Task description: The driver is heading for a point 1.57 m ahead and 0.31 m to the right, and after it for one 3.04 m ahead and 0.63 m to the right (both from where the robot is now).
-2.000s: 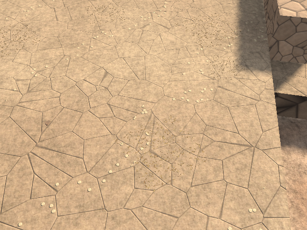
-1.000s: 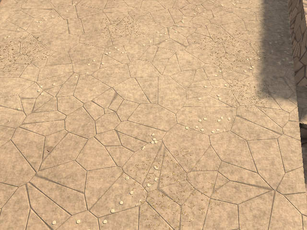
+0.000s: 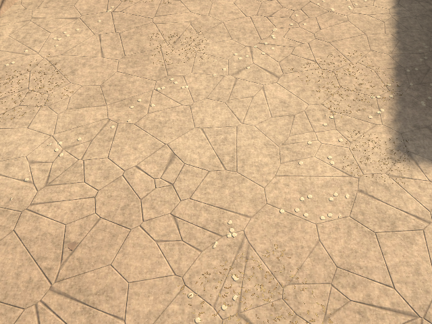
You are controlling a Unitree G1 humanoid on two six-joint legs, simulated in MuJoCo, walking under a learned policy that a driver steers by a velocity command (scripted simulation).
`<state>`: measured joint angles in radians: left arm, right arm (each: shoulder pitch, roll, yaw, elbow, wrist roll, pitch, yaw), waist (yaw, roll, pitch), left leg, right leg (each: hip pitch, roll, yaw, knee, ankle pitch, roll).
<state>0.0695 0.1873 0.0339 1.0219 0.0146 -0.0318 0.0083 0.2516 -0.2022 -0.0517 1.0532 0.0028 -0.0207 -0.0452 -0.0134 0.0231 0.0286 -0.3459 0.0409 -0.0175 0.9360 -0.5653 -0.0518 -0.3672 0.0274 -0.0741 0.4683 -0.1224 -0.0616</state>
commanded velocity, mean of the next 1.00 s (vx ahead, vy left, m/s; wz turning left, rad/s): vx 0.06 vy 0.00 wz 0.00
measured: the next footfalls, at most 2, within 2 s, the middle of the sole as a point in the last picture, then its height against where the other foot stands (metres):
left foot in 0.10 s outside the picture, level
left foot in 1.54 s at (190, 301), level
